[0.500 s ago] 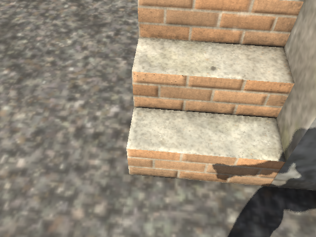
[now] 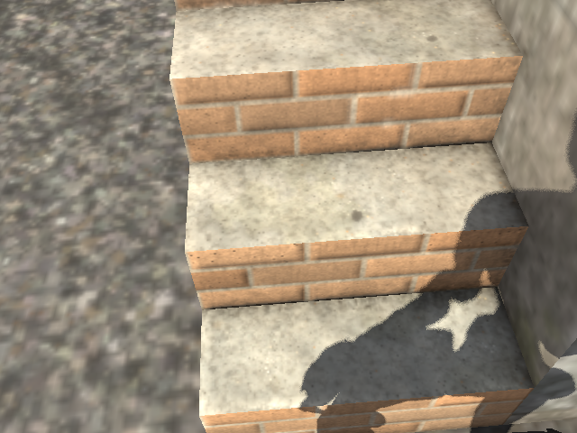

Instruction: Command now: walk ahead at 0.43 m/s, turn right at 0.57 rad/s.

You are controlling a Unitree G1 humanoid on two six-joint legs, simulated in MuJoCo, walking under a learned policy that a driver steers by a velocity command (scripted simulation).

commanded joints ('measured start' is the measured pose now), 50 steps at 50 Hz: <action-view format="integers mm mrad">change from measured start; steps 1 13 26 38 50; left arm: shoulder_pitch -51 -115 -260 -340 -370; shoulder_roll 169 70 201 165 86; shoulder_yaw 38 -13 -2 -19 -17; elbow -57 -108 -162 -66 -72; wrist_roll -7 7 31 2 3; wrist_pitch -16 83 25 61 41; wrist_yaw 9 -13 37 89 79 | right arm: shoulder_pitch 109 80 -6 17 -14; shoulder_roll -141 -123 -132 -98 -179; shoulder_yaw -43 -62 -75 -60 -117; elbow -25 -19 -25 68 17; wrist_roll -1 20 23 42 52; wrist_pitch -41 7 81 68 41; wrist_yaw -28 -44 -76 -60 -71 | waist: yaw -112 -46 -39 -57 -77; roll -105 91 -175 -217 35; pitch -66 -122 -161 -112 -144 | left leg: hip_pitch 296 340 19 164 400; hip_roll -48 245 2 -36 175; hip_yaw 23 51 15 92 -245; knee -135 -216 495 105 -199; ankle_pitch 15 571 -539 -333 327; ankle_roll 41 247 -29 -35 269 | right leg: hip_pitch -89 -379 -64 -119 -525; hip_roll -170 -127 -535 -399 -123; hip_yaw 143 -180 204 -41 -134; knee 165 676 -16 -3 649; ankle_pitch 654 -50 761 378 -119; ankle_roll -21 103 -280 -142 173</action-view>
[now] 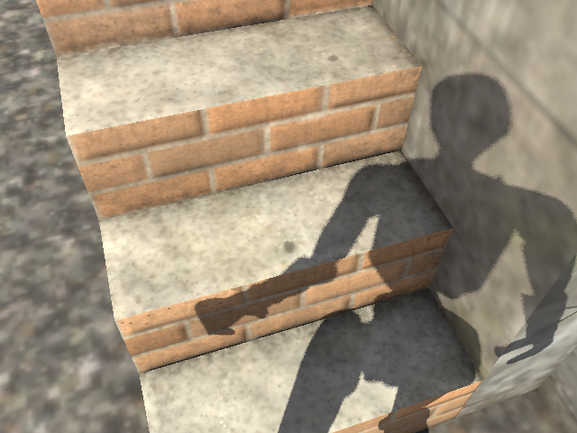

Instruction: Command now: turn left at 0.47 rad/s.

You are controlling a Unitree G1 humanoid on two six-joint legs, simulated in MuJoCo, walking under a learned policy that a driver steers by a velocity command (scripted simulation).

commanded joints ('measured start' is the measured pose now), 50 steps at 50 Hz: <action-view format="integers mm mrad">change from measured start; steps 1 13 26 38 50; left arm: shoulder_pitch -30 98 175 108 144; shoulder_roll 50 178 156 134 -19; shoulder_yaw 8 35 40 42 20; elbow -58 -71 -54 -110 -141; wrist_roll -3 59 21 -43 -59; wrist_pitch -32 -48 -43 -112 13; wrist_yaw -5 -26 -66 -55 -63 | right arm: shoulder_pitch -84 -47 -59 101 395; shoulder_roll -165 -183 -80 -96 -35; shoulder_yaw -49 -73 -34 -25 5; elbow -95 -177 -179 -139 -34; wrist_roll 16 7 -22 43 8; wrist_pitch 0 -2 81 -66 -30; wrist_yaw -13 5 118 27 -8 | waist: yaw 17 10 62 -8 -56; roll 110 -143 -192 162 154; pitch -135 -96 -21 53 134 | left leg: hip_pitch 150 -381 -227 318 524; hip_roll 229 -6 61 291 381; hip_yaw -244 -147 83 -330 -99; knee -102 614 399 -305 -124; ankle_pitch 440 -359 -145 -151 573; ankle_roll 180 -61 -65 207 172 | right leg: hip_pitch -61 367 339 -372 -829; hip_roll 5 -453 -302 -147 48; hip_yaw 19 439 -4 24 104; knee -30 -777 -815 60 1034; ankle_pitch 31 409 -2 182 -57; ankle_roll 20 -373 -243 -92 -50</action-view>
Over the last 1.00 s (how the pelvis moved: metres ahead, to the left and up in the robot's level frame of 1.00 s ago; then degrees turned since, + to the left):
0.07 0.06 0.00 -9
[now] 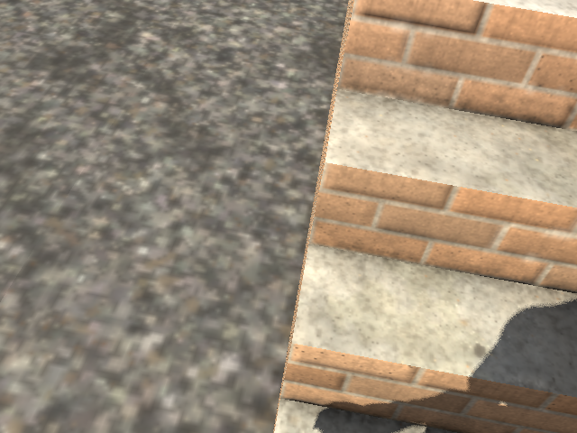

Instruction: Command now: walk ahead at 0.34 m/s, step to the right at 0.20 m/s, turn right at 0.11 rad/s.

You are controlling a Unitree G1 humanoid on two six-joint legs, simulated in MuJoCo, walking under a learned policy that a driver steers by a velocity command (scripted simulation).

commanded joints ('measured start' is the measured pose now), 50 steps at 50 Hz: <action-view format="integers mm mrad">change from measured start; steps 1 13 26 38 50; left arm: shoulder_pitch -114 -100 -214 -394 -21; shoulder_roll -42 -91 -58 -122 180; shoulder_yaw -25 -116 -51 -73 -20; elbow -128 -294 -157 -404 45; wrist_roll -38 0 56 74 90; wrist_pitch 3 32 -78 -15 14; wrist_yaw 8 -29 92 36 151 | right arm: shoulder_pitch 226 52 -242 -46 -160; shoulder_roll -73 -226 -31 -65 -107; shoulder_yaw -11 -38 35 -23 14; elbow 58 93 -295 31 22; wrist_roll -14 2 -38 -74 -13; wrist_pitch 16 -6 43 -112 -36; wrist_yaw -8 -29 17 14 77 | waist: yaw -66 174 -118 70 114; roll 201 242 91 -55 -77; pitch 198 -99 63 104 -378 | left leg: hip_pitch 265 -107 -638 -138 -880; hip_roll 371 344 -7 344 -86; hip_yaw -138 168 17 -39 -168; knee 77 111 1344 -112 1683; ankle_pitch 653 1904 10 462 270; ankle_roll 141 45 -167 85 -38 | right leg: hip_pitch -637 284 -94 -511 867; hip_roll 89 100 39 60 -124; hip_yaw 87 -200 261 59 856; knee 612 -289 -1003 733 -1154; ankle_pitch -239 -230 348 -198 266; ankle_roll -40 -270 -292 -140 -192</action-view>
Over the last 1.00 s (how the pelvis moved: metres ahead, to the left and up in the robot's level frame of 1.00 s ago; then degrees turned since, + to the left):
0.05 0.08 0.00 27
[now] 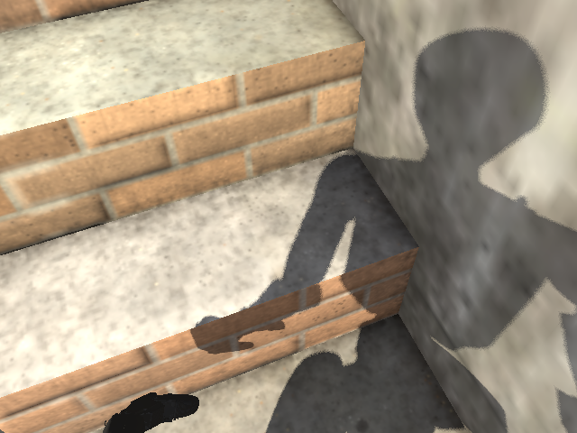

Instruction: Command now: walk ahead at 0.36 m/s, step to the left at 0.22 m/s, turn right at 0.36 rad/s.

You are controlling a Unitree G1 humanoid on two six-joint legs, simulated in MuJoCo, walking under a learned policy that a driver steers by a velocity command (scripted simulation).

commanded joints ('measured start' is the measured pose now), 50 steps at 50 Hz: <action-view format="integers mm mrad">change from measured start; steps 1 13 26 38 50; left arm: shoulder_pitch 201 365 229 168 493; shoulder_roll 288 258 284 55 175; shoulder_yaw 89 63 132 76 114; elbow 191 258 -52 -156 -25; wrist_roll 17 -33 -37 -57 -94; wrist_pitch -33 -71 -198 -56 -70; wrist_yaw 68 25 -33 27 1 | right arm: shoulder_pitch -295 -711 -254 -342 -435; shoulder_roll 23 85 -125 -56 41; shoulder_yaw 21 120 -49 -63 -69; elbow -329 -640 -458 -303 -359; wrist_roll -9 71 -80 -33 -1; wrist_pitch -56 86 162 3 17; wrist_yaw -53 -168 -72 -83 -82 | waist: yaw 42 27 -99 95 293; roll -149 -95 128 -11 -93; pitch -303 26 -510 45 -27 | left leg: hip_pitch -668 -1049 271 -363 -493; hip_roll -203 -70 -37 51 -255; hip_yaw -116 9 -301 -212 -1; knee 958 1031 -350 -732 34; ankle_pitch -1 -135 -694 -489 -330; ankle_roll -81 -181 249 241 50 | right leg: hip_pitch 875 539 275 -100 922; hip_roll -257 -286 -169 -138 -286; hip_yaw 784 160 -15 -5 -11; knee -719 -960 -38 805 -1030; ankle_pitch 474 488 763 438 610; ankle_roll -139 -93 -115 44 24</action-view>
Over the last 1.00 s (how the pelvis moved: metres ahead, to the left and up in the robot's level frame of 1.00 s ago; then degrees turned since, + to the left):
0.47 -0.30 0.29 -30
